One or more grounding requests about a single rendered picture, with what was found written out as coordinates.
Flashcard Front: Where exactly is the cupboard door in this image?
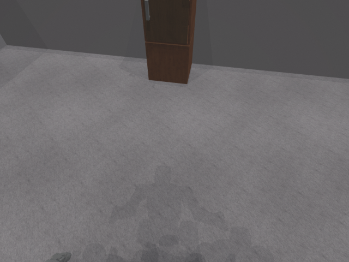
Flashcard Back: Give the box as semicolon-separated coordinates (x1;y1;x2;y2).
143;0;189;44

